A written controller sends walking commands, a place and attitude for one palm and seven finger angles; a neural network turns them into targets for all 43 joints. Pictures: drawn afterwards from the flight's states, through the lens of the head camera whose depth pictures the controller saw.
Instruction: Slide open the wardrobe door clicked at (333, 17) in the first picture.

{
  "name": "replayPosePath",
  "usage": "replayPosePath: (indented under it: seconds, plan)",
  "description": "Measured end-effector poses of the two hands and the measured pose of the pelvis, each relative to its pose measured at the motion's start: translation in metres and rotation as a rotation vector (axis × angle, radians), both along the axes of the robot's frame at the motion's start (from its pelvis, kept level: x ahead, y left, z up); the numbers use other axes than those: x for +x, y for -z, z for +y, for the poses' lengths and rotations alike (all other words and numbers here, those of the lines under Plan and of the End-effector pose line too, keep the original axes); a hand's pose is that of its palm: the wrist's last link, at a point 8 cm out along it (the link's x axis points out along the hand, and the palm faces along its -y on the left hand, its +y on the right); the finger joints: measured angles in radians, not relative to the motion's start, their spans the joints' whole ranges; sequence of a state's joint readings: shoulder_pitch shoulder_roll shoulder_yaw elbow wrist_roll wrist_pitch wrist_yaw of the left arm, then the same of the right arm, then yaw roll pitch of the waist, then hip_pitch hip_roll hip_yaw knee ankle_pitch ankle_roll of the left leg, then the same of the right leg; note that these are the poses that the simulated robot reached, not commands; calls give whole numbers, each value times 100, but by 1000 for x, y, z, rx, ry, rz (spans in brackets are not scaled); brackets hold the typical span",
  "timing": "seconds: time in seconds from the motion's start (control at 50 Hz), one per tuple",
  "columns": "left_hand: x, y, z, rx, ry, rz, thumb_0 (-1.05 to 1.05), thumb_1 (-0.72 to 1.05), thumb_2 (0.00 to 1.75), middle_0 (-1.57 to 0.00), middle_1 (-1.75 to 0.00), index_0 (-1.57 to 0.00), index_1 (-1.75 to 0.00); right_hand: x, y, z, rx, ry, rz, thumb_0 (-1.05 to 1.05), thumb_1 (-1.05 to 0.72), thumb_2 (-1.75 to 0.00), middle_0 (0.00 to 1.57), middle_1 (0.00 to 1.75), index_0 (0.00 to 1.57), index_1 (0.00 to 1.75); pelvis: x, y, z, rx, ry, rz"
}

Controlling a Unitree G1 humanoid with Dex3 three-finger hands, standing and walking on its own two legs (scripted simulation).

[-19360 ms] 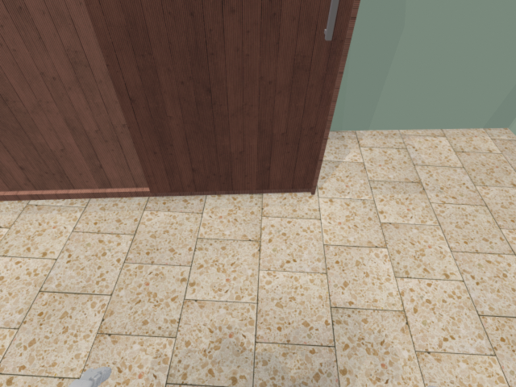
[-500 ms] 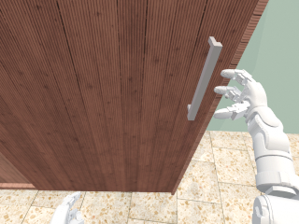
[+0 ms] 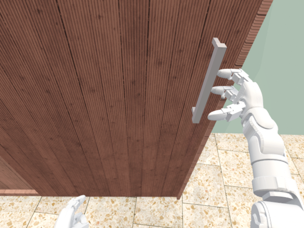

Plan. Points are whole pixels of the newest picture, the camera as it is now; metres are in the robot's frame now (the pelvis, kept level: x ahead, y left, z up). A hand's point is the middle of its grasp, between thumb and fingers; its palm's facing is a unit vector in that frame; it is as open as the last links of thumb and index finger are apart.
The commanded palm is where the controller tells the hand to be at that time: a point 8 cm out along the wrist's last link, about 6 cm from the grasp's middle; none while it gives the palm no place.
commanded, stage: slide the fingers in behind the handle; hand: right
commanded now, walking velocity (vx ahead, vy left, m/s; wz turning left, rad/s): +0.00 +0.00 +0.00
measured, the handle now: (204, 85) +0.45 -0.10 +0.18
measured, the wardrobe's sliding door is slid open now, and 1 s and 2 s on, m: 0.00 0.00 0.00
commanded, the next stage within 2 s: grip the handle and tug to test in 1.86 s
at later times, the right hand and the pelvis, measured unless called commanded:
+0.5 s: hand (216, 99) +0.40 -0.12 +0.18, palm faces -0.09 +1.00 +0.00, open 13.9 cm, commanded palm +0.38 -0.18 +0.19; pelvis +0.00 +0.00 +0.00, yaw +1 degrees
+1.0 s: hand (210, 99) +0.39 -0.11 +0.18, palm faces -0.08 +1.00 +0.00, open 14.0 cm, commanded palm +0.37 -0.16 +0.19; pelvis +0.00 +0.00 +0.00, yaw +1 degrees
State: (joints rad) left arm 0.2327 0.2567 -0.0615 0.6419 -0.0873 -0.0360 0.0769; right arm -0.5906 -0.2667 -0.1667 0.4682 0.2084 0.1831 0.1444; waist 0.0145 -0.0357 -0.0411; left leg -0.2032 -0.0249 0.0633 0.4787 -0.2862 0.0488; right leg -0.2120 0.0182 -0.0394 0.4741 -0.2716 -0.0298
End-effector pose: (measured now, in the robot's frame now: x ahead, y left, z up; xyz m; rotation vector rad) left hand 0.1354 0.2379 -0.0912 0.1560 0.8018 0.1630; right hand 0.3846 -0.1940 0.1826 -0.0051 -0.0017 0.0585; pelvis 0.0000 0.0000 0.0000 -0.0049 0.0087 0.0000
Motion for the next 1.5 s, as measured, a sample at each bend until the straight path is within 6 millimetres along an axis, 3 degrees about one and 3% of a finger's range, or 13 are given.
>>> replayPosePath:
  seconds: [0.4,0.56,1.06,1.5]
  plan:
    - [-21,5,5,-5,-34,26,1,91,90,-20,-30,-20,-30,-2,4,5,-5,-15,11,-1,50,-30,33,121,32,121,-5,0,-2,1,-7,-2]
    - [-15,3,-1,-13,-22,8,1,91,90,-20,-30,-20,-30,-3,5,20,3,-26,-2,-1,50,-30,31,120,30,120,-5,-1,-3,0,-10,-8]
    - [7,-4,-5,-25,8,-23,1,91,90,-20,-30,-20,-30,-11,2,33,0,-15,-7,-1,50,-30,30,120,30,120,1,-1,-1,-1,-11,-16]
    - [4,-2,-5,-26,16,-4,1,91,90,-20,-30,-20,-30,-17,0,46,16,-31,-10,-1,50,-30,30,120,29,120,-3,-2,1,-1,-7,-22]
